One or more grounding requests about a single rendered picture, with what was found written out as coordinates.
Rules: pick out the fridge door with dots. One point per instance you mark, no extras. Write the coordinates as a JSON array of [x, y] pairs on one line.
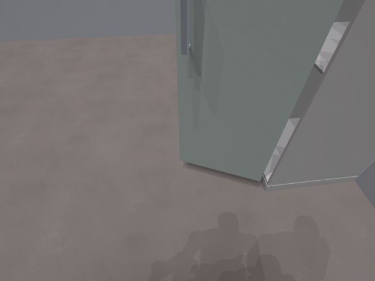
[[247, 64]]

